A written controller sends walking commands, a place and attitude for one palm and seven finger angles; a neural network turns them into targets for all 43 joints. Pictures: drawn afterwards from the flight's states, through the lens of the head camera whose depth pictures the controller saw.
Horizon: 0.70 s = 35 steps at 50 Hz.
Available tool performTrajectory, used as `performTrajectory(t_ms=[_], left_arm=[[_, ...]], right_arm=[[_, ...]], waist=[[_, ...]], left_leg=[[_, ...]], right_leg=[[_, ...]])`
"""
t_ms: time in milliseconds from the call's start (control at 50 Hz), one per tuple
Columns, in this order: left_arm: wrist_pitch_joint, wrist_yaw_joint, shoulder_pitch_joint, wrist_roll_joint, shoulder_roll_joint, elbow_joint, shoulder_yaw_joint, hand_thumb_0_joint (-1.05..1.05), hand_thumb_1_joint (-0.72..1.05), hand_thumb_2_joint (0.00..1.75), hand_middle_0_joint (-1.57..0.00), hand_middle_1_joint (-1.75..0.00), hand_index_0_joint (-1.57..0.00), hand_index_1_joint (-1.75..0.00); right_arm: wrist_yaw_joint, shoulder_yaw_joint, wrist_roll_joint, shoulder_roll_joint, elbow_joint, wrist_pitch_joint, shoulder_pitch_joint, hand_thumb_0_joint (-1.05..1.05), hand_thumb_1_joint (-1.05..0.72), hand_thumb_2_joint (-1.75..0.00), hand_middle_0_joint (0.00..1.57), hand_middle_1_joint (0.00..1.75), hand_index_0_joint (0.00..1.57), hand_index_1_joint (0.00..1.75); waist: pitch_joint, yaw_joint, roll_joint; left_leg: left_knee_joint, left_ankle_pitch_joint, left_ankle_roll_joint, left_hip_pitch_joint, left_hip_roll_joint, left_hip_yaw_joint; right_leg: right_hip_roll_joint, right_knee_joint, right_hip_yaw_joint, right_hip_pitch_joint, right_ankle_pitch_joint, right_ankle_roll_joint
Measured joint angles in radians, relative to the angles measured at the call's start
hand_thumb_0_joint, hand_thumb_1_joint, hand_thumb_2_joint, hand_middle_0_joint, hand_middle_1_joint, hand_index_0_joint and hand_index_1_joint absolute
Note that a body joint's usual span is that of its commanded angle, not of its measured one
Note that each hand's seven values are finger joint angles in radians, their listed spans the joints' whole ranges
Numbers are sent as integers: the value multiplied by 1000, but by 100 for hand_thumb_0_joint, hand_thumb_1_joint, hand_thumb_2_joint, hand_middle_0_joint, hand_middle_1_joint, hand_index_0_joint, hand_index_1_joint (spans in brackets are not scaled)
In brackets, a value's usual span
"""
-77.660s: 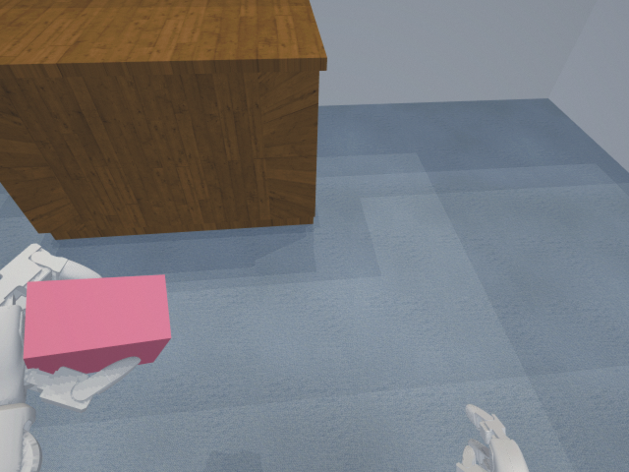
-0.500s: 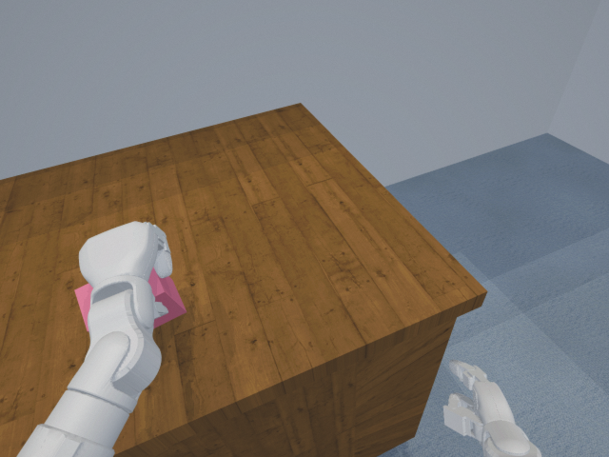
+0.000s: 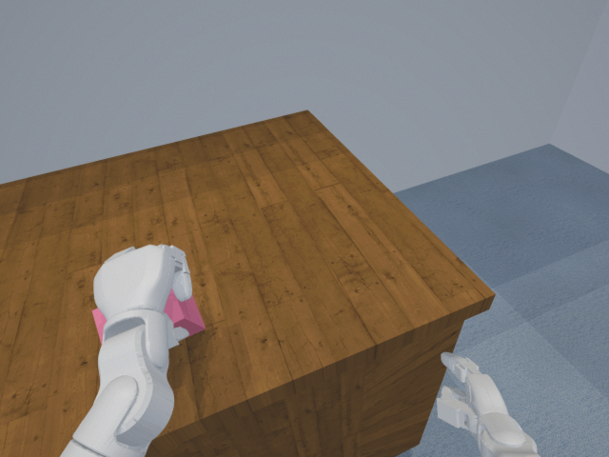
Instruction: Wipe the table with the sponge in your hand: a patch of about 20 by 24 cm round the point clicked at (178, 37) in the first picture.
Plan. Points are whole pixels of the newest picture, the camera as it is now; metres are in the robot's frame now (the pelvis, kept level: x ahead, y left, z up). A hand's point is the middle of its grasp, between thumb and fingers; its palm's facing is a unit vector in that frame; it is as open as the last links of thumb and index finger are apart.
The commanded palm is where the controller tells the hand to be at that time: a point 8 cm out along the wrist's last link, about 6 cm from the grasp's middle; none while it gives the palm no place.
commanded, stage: wipe back along the middle lane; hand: left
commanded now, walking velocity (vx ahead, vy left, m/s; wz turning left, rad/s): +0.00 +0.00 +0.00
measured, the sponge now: (158, 322) +0.27 +0.26 +0.05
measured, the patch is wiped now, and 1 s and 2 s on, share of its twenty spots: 0.90 0.90 0.90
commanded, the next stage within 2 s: slide across to the third lane in 0.08 s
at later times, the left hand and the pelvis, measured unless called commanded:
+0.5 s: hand (201, 298) +0.27 +0.17 +0.12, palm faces +0.21 -0.22 -0.95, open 7.5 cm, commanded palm +0.23 +0.16 +0.17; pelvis -0.01 -0.02 +0.00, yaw +1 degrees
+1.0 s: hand (235, 292) +0.28 +0.13 +0.12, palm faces +0.16 -0.19 -0.97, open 7.5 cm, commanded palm +0.25 +0.13 +0.16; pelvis -0.02 -0.05 +0.00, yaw +0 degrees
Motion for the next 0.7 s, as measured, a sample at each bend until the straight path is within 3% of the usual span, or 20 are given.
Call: performTrajectory(t_ms=[220, 460, 700], left_arm=[[8, 35, 56, -3, -26, -71, -30, 2, -40, 93, -59, -166, -121, -158], [44, 23, -83, -31, -66, 15, -89, 1, -43, 94, -64, -161, -121, -159], [51, 6, -162, -59, -67, 107, -91, 0, -47, 95, -70, -155, -121, -159]], right_arm=[[13, 1, 0, 11, -15, 25, -4, 1, -90, -90, 20, 30, 18, 29], [-2, 12, 0, 21, 6, 8, -14, 1, -90, -90, 20, 30, 20, 29], [-14, 17, -8, 24, 27, 11, -28, 1, -90, -90, 20, 30, 20, 29]], waist=[[6, 4, 0], [18, 14, 0], [20, -4, -5]], left_leg=[[12, 0, -3, 3, 2, 3], [16, 10, -18, 3, 3, -15], [-5, 16, -45, 18, 29, -14]], right_leg=[[2, 16, 1, 0, -1, -3], [3, 31, -18, -1, -1, -17], [28, 13, -16, 8, 11, -44]])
